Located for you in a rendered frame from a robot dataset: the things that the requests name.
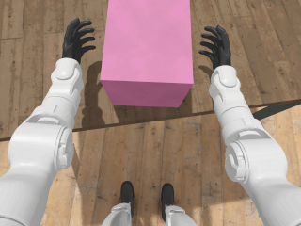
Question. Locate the right robot forearm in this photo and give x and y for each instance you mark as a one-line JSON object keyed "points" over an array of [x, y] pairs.
{"points": [[231, 109]]}

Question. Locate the left robot forearm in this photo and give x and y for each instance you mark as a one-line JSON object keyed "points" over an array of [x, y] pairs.
{"points": [[61, 103]]}

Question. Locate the table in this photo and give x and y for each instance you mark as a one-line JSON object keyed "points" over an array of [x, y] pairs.
{"points": [[265, 47]]}

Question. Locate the robot left shin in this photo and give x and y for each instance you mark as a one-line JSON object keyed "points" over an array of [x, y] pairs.
{"points": [[122, 207]]}

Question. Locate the robot left hand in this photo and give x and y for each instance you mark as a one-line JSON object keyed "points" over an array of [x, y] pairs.
{"points": [[72, 45]]}

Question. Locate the left robot thigh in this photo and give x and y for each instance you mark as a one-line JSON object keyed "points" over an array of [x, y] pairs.
{"points": [[118, 218]]}

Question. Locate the robot right hand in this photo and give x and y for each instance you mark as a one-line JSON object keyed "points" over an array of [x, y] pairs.
{"points": [[221, 54]]}

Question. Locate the right robot upper arm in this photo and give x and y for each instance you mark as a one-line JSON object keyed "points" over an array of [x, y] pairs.
{"points": [[259, 165]]}

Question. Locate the carton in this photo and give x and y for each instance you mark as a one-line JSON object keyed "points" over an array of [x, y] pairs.
{"points": [[147, 52]]}

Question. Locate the left robot upper arm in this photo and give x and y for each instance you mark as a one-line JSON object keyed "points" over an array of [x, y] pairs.
{"points": [[38, 152]]}

